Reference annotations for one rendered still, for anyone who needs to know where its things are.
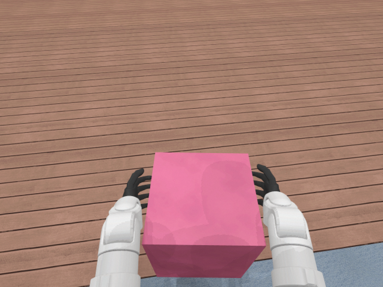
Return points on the robot right hand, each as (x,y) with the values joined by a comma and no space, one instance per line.
(269,182)

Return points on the robot left hand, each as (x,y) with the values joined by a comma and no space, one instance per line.
(133,189)

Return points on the right robot forearm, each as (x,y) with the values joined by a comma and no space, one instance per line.
(290,242)

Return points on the left robot forearm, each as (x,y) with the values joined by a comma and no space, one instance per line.
(119,246)

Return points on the carton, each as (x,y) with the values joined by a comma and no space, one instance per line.
(203,217)

